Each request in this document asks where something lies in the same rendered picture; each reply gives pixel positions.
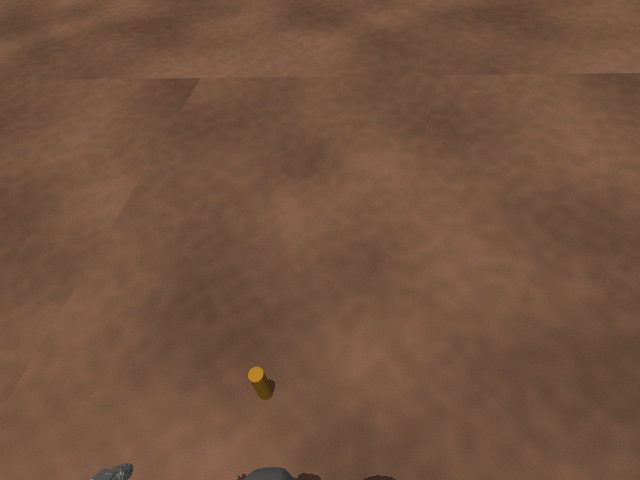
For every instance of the left robot hand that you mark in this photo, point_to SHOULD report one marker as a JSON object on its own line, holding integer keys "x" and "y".
{"x": 120, "y": 472}

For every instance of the can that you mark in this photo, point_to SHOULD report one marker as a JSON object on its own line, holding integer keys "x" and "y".
{"x": 260, "y": 382}

